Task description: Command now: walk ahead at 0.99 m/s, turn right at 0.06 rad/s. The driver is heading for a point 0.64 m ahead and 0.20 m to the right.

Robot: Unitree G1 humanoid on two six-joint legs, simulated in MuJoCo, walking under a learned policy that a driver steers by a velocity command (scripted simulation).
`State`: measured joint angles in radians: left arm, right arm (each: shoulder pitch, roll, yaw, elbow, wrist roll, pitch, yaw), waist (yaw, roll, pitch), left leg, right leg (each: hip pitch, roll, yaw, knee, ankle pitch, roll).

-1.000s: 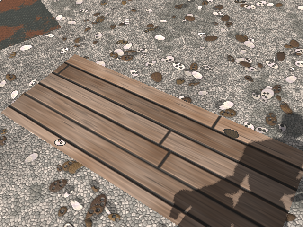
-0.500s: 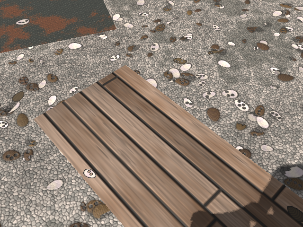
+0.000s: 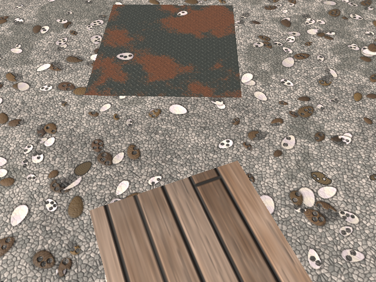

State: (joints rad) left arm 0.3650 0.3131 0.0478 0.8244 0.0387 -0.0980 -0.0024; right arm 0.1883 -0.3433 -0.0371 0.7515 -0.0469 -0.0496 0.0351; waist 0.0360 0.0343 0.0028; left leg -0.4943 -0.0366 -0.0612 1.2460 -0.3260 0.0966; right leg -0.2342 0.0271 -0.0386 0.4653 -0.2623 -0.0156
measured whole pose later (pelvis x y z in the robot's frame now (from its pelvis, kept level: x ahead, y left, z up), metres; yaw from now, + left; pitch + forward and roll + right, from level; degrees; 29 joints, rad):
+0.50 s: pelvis +0.47 -0.01 -0.01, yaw -20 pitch +1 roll +2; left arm 0.10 0.34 0.06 0.72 0.02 0.00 -0.07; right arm 0.47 -0.32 -0.06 0.90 -0.02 -0.11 0.00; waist -0.06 -0.04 0.00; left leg 0.07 0.00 0.23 0.28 -0.32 -0.01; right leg -0.79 -0.08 -0.06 1.10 -0.09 -0.10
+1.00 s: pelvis +0.75 -0.12 +0.00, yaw -31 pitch +0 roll -1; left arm 0.30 0.24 0.03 0.88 0.02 -0.04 -0.01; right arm 0.18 -0.23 -0.01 0.78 -0.02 -0.01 -0.02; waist 0.04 0.03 0.09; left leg -0.56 0.06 -0.02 0.77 -0.14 0.00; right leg -0.18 0.14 0.01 0.37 -0.17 -0.11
